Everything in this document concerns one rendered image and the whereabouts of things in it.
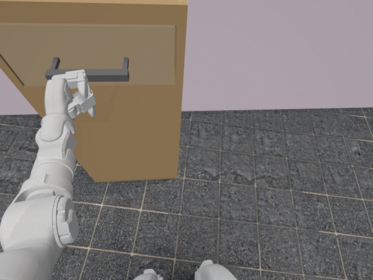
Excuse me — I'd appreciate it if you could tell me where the right robot thigh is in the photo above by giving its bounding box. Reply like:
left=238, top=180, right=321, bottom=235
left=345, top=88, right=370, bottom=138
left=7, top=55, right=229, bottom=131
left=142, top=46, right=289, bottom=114
left=195, top=264, right=237, bottom=280

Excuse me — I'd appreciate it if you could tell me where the handle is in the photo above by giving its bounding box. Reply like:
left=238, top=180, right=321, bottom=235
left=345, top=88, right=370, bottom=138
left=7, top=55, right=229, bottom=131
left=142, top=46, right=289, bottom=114
left=45, top=57, right=129, bottom=82

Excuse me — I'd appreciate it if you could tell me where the drawer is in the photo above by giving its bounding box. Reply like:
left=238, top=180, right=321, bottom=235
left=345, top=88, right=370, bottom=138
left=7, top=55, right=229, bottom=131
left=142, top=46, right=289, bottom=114
left=0, top=23, right=175, bottom=85

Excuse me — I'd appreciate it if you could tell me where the left robot upper arm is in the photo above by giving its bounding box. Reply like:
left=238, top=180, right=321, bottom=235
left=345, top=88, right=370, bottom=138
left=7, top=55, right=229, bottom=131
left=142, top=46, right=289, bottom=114
left=0, top=195, right=79, bottom=280

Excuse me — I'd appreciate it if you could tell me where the cabinet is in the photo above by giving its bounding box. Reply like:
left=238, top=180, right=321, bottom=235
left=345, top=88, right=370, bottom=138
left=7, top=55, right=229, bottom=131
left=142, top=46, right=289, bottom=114
left=0, top=0, right=188, bottom=183

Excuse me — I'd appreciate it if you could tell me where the robot right shin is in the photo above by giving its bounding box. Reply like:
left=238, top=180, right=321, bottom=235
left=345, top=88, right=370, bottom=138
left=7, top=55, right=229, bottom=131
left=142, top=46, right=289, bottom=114
left=199, top=260, right=213, bottom=268

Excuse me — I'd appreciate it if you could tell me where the left robot forearm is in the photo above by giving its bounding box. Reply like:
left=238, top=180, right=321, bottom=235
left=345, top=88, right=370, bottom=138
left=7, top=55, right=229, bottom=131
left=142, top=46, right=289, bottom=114
left=0, top=114, right=76, bottom=251

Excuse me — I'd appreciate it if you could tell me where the left robot hand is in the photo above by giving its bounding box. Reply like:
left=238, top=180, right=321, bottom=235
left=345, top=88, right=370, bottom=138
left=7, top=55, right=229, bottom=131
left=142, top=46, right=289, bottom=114
left=44, top=69, right=96, bottom=122

